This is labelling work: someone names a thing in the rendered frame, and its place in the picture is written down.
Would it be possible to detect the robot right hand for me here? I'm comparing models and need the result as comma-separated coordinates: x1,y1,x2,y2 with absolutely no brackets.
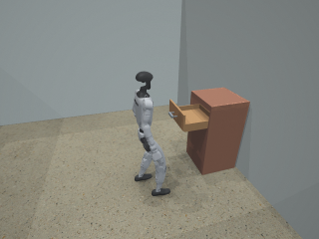
152,150,164,167

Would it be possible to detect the drawer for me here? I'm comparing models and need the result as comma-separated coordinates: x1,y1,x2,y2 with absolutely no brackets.
169,99,210,132

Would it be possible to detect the left robot foot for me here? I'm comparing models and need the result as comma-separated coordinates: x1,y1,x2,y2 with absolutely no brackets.
135,173,152,181

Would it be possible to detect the cabinet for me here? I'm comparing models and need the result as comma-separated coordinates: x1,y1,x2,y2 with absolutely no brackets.
186,87,250,175

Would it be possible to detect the left robot upper arm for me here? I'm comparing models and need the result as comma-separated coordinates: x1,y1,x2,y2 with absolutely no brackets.
132,90,139,113

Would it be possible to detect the handle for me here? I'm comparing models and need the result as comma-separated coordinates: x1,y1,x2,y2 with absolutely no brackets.
168,112,177,119

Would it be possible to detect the right robot forearm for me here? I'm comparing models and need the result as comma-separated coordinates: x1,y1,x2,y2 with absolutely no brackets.
143,125,158,152

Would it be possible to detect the right robot upper arm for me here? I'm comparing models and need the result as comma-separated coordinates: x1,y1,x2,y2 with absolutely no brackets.
141,99,154,131

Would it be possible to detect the robot right thigh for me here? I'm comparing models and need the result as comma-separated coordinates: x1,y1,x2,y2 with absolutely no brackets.
143,138,166,171

